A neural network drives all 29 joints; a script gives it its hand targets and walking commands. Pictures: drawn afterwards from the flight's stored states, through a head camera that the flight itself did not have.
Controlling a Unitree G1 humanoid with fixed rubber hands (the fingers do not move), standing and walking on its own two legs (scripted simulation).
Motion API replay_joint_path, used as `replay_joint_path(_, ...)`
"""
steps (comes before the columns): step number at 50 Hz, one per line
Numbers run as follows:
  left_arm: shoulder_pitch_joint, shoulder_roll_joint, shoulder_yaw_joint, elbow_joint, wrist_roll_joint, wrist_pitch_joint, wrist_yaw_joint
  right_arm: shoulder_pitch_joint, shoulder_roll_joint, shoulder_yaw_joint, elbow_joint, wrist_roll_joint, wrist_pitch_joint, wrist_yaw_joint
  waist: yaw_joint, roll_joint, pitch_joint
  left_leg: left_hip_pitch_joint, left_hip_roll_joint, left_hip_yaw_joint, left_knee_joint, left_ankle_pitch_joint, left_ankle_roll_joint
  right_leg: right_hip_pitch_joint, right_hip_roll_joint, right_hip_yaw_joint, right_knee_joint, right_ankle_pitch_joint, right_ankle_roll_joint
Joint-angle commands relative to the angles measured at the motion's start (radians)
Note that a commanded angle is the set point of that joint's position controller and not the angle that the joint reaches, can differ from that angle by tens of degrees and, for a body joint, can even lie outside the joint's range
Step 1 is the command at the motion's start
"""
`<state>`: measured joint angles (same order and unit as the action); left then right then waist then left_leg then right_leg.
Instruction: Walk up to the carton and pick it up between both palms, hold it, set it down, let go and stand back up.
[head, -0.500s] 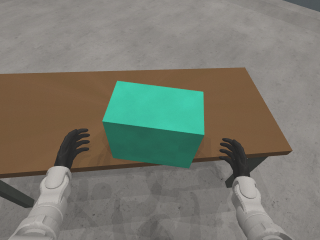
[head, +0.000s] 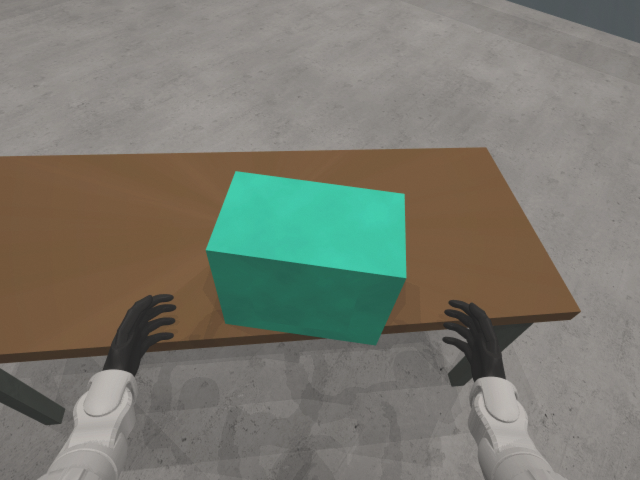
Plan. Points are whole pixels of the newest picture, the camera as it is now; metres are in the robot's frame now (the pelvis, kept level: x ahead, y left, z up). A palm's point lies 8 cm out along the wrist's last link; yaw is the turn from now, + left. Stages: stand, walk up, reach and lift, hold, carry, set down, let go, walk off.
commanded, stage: set down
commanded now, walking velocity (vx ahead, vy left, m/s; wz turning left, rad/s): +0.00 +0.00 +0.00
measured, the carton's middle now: (309, 262) +0.47 -0.01 -0.09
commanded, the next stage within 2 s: let go in 1.52 s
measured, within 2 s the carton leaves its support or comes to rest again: neither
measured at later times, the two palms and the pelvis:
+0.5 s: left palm (115, 400) +0.24 +0.23 -0.03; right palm (508, 409) +0.21 -0.25 -0.03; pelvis +0.00 -0.01 +0.00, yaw +0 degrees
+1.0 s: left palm (118, 417) +0.23 +0.23 -0.05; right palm (509, 425) +0.19 -0.25 -0.04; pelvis +0.00 -0.01 +0.00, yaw +0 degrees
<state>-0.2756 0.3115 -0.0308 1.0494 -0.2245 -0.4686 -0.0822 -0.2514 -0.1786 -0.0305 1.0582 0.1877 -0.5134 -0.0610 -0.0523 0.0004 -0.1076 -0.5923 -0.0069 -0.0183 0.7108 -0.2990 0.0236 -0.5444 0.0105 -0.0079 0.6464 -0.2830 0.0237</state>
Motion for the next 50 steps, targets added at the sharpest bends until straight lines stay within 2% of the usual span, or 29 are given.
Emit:
replay_joint_path(1, -0.131, 0.169, 0.001, -0.254, -0.115, -0.083, 0.016, -0.092, -0.058, 0.072, -0.290, 0.106, -0.073, 0.002, 0.052, 0.053, -0.324, 0.336, 0.011, -0.052, -0.117, 0.184, -0.086, 0.179, 0.034, 0.003, -0.112, 0.126, -0.022)
replay_joint_path(2, -0.070, 0.160, 0.000, -0.295, -0.098, -0.094, 0.020, -0.037, -0.060, 0.067, -0.277, 0.116, -0.085, 0.004, 0.049, 0.072, -0.319, 0.377, 0.016, -0.055, -0.120, 0.225, -0.088, 0.185, 0.038, 0.003, -0.121, 0.152, -0.024)
replay_joint_path(4, -0.033, 0.160, 0.001, -0.283, -0.099, -0.099, 0.015, 0.002, -0.059, 0.062, -0.259, 0.110, -0.096, 0.005, 0.045, 0.035, -0.269, 0.359, 0.014, -0.051, -0.116, 0.232, -0.087, 0.181, 0.040, -0.003, -0.115, 0.160, -0.019)
replay_joint_path(6, -0.049, 0.165, -0.001, -0.288, -0.088, -0.106, 0.017, -0.013, -0.085, 0.058, -0.275, 0.115, -0.097, 0.008, 0.042, 0.062, -0.316, 0.379, 0.012, -0.053, -0.111, 0.252, -0.097, 0.182, 0.040, 0.003, -0.119, 0.158, -0.026)
replay_joint_path(9, -0.027, 0.156, -0.015, -0.224, -0.103, -0.107, 0.009, -0.003, -0.065, 0.063, -0.259, 0.119, -0.093, 0.010, 0.036, 0.038, -0.236, 0.384, 0.012, -0.059, -0.132, 0.215, -0.094, 0.192, 0.037, 0.009, -0.136, 0.124, -0.026)
replay_joint_path(11, 0.038, 0.163, -0.011, -0.303, -0.101, -0.112, 0.013, 0.055, -0.069, 0.078, -0.314, 0.134, -0.113, 0.010, 0.059, 0.056, -0.260, 0.413, 0.008, -0.064, -0.125, 0.287, -0.107, 0.212, 0.037, 0.002, -0.137, 0.182, -0.027)
replay_joint_path(12, 0.037, 0.160, -0.009, -0.256, -0.094, -0.121, 0.011, 0.074, -0.055, 0.077, -0.275, 0.123, -0.116, 0.009, 0.053, 0.043, -0.215, 0.403, 0.013, -0.066, -0.129, 0.262, -0.104, 0.214, 0.037, 0.002, -0.139, 0.158, -0.023)
replay_joint_path(15, 0.123, 0.157, -0.007, -0.328, -0.087, -0.108, 0.006, 0.141, -0.060, 0.083, -0.345, 0.130, -0.122, 0.006, 0.062, 0.037, -0.195, 0.462, 0.008, -0.061, -0.138, 0.296, -0.103, 0.241, 0.038, 0.004, -0.154, 0.185, -0.027)
replay_joint_path(19, 0.075, 0.161, -0.026, -0.334, -0.107, -0.104, 0.010, 0.118, -0.063, 0.101, -0.397, 0.123, -0.102, 0.009, 0.050, 0.028, -0.117, 0.410, 0.014, -0.060, -0.159, 0.169, -0.095, 0.223, 0.030, 0.014, -0.155, 0.080, -0.039)
replay_joint_path(20, 0.070, 0.177, -0.027, -0.255, -0.124, -0.106, 0.002, 0.121, -0.051, 0.104, -0.372, 0.115, -0.093, 0.005, 0.045, 0.004, -0.066, 0.378, -0.005, -0.044, -0.148, 0.144, -0.089, 0.211, 0.023, 0.025, -0.160, 0.052, -0.037)
replay_joint_path(22, 0.070, 0.179, -0.025, -0.287, -0.127, -0.101, 0.003, 0.143, -0.032, 0.108, -0.418, 0.101, -0.076, -0.002, 0.041, -0.023, -0.053, 0.369, -0.010, -0.041, -0.159, 0.088, -0.075, 0.209, 0.017, 0.034, -0.173, -0.002, -0.038)
replay_joint_path(23, 0.075, 0.177, -0.039, -0.308, -0.138, -0.101, 0.007, 0.145, -0.036, 0.101, -0.411, 0.105, -0.072, -0.002, 0.023, 0.001, -0.046, 0.363, -0.007, -0.039, -0.161, 0.095, -0.077, 0.208, 0.011, 0.034, -0.162, 0.011, -0.041)
replay_joint_path(24, 0.117, 0.168, -0.022, -0.251, -0.129, -0.083, 0.000, 0.168, -0.025, 0.113, -0.406, 0.104, -0.058, -0.004, 0.041, -0.019, 0.013, 0.362, -0.001, -0.040, -0.177, 0.069, -0.066, 0.225, 0.004, 0.037, -0.177, -0.007, -0.039)
replay_joint_path(26, 0.066, 0.190, -0.034, -0.276, -0.138, -0.090, -0.001, 0.137, -0.021, 0.112, -0.425, 0.096, -0.050, -0.008, 0.027, -0.024, 0.001, 0.339, -0.005, -0.037, -0.168, 0.017, -0.064, 0.209, -0.003, 0.041, -0.173, -0.055, -0.036)
replay_joint_path(28, 0.057, 0.192, -0.030, -0.217, -0.140, -0.077, -0.008, 0.126, -0.011, 0.124, -0.431, 0.097, -0.022, -0.009, 0.041, -0.041, 0.062, 0.312, -0.006, -0.035, -0.192, -0.066, -0.047, 0.216, -0.012, 0.052, -0.188, -0.131, -0.038)
replay_joint_path(29, 0.055, 0.184, -0.040, -0.229, -0.139, -0.070, 0.007, 0.121, -0.024, 0.098, -0.410, 0.089, -0.015, -0.004, 0.036, -0.007, 0.051, 0.304, -0.001, -0.035, -0.197, -0.084, -0.056, 0.209, -0.012, 0.046, -0.174, -0.146, -0.041)
replay_joint_path(30, 0.056, 0.198, -0.017, -0.239, -0.135, -0.064, 0.006, 0.121, -0.010, 0.104, -0.450, 0.092, -0.012, -0.006, 0.047, -0.042, 0.042, 0.322, -0.006, -0.029, -0.199, -0.087, -0.044, 0.224, -0.018, 0.055, -0.185, -0.144, -0.035)
replay_joint_path(32, 0.063, 0.197, -0.035, -0.182, -0.134, -0.038, 0.000, 0.130, -0.006, 0.093, -0.392, 0.072, 0.009, -0.010, 0.037, -0.032, 0.089, 0.316, -0.006, -0.022, -0.219, -0.117, -0.047, 0.221, -0.020, 0.055, -0.202, -0.155, -0.036)
replay_joint_path(34, 0.071, 0.209, -0.030, -0.265, -0.129, -0.052, 0.007, 0.136, -0.005, 0.083, -0.426, 0.071, 0.003, -0.013, 0.041, -0.018, 0.040, 0.331, 0.000, -0.033, -0.212, -0.085, -0.052, 0.228, -0.017, 0.052, -0.180, -0.110, -0.039)
replay_joint_path(35, 0.048, 0.203, -0.020, -0.206, -0.112, -0.032, 0.004, 0.122, -0.008, 0.081, -0.378, 0.052, 0.018, -0.013, 0.036, -0.023, 0.075, 0.327, -0.007, -0.024, -0.215, -0.105, -0.051, 0.223, -0.019, 0.054, -0.188, -0.142, -0.035)
replay_joint_path(36, 0.075, 0.186, -0.012, -0.250, -0.091, -0.031, 0.020, 0.141, -0.016, 0.068, -0.385, 0.053, 0.015, -0.003, 0.052, 0.017, 0.070, 0.335, 0.004, -0.031, -0.227, -0.094, -0.057, 0.223, -0.010, 0.042, -0.180, -0.135, -0.048)
replay_joint_path(37, 0.080, 0.191, -0.026, -0.285, -0.113, -0.038, 0.016, 0.130, -0.005, 0.071, -0.438, 0.064, 0.001, -0.004, 0.046, -0.014, 0.053, 0.342, 0.004, -0.037, -0.223, -0.092, -0.055, 0.229, -0.010, 0.044, -0.184, -0.109, -0.038)
replay_joint_path(38, 0.092, 0.190, -0.022, -0.219, -0.093, -0.020, 0.012, 0.149, -0.006, 0.074, -0.373, 0.053, 0.019, 0.000, 0.061, 0.000, 0.072, 0.329, 0.004, -0.038, -0.241, -0.123, -0.055, 0.252, -0.006, 0.043, -0.187, -0.128, -0.042)
replay_joint_path(40, 0.090, 0.171, -0.029, -0.239, -0.080, -0.025, 0.022, 0.132, -0.010, 0.081, -0.365, 0.055, 0.013, 0.007, 0.066, 0.057, 0.071, 0.332, 0.018, -0.052, -0.255, -0.150, -0.061, 0.244, 0.002, 0.035, -0.171, -0.114, -0.046)
replay_joint_path(41, 0.078, 0.168, -0.032, -0.253, -0.092, -0.028, 0.027, 0.116, -0.011, 0.079, -0.356, 0.057, 0.014, 0.011, 0.051, 0.044, 0.043, 0.351, 0.013, -0.044, -0.238, -0.130, -0.066, 0.222, -0.004, 0.038, -0.175, -0.122, -0.044)
replay_joint_path(43, 0.086, 0.185, -0.021, -0.273, -0.080, -0.018, 0.034, 0.133, -0.008, 0.070, -0.359, 0.042, 0.021, 0.010, 0.063, 0.034, 0.017, 0.350, 0.016, -0.042, -0.247, -0.122, -0.060, 0.246, -0.004, 0.038, -0.174, -0.111, -0.043)
replay_joint_path(45, 0.092, 0.180, -0.024, -0.272, -0.064, -0.012, 0.042, 0.123, -0.022, 0.079, -0.343, 0.051, 0.018, 0.025, 0.085, 0.075, 0.010, 0.361, 0.020, -0.045, -0.253, -0.081, -0.066, 0.250, 0.001, 0.028, -0.165, -0.092, -0.049)
replay_joint_path(49, 0.113, 0.196, -0.011, -0.297, -0.075, -0.019, 0.044, 0.135, -0.026, 0.067, -0.382, 0.038, 0.007, 0.021, 0.079, 0.023, -0.035, 0.410, 0.007, -0.027, -0.221, 0.012, -0.072, 0.239, -0.002, 0.026, -0.177, -0.054, -0.048)
replay_joint_path(50, 0.116, 0.209, -0.006, -0.270, -0.066, -0.012, 0.034, 0.148, -0.008, 0.084, -0.351, 0.030, 0.013, 0.014, 0.079, 0.037, -0.026, 0.406, 0.001, -0.009, -0.222, 0.008, -0.066, 0.248, -0.010, 0.037, -0.190, -0.062, -0.042)
